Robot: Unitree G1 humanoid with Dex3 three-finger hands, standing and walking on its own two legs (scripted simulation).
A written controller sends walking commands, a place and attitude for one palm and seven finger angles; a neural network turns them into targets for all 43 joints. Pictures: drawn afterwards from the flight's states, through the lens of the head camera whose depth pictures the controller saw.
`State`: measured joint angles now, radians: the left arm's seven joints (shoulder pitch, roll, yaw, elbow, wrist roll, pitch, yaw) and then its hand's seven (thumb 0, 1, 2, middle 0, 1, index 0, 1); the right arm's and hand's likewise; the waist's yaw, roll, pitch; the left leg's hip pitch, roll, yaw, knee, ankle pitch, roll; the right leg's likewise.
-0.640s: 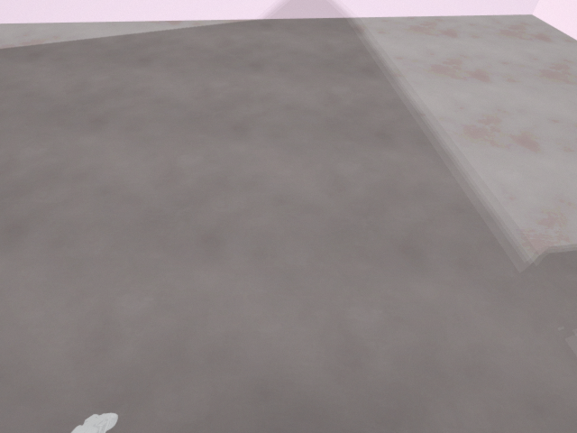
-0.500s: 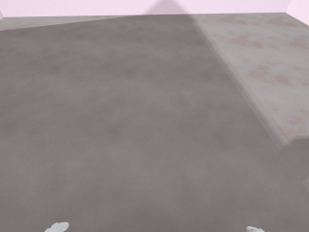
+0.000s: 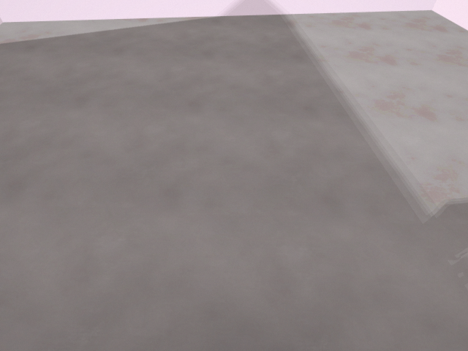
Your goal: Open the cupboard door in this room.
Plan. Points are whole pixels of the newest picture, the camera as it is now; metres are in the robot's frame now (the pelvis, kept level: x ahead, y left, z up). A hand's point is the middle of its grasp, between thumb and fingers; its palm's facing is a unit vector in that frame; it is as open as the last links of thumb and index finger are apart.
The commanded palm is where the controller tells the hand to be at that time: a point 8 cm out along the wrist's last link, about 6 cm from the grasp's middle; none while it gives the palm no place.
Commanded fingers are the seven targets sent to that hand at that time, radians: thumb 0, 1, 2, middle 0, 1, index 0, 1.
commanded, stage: stand and wait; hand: left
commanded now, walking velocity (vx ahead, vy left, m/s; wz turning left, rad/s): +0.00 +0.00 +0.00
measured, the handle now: out of the picture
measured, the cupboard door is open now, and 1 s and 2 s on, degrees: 0 0 0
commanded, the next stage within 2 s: turn or walk to find it in 0.26 s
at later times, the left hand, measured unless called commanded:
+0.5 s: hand out of the picture +0.07 +0.23 -0.16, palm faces +0.02 -0.95 -0.31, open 7.4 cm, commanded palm none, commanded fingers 0.00 0.90 0.90 -0.20 -0.30 -0.20 -0.30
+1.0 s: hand out of the picture +0.01 +0.21 -0.16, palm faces +0.23 -0.93 -0.29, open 7.4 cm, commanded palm none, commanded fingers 0.00 0.90 0.90 -0.20 -0.30 -0.20 -0.30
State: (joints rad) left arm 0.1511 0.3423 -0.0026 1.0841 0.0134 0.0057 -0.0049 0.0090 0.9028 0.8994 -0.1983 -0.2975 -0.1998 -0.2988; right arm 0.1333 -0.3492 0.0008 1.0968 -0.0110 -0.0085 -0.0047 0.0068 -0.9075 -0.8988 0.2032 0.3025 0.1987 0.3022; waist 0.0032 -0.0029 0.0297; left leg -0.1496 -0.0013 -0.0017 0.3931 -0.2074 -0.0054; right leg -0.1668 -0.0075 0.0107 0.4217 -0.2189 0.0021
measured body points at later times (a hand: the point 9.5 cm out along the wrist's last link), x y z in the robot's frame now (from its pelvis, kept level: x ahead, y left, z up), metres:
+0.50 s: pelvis -0.01 +0.00 +0.00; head +0.00 +0.00 +0.44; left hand +0.07 +0.28 -0.14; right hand +0.07 -0.29 -0.14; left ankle +0.01 +0.12 -0.74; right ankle +0.01 -0.12 -0.74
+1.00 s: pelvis -0.04 -0.02 -0.01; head +0.01 -0.02 +0.44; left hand +0.00 +0.26 -0.14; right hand +0.05 -0.25 -0.16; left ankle +0.01 +0.12 -0.74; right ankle -0.05 -0.14 -0.74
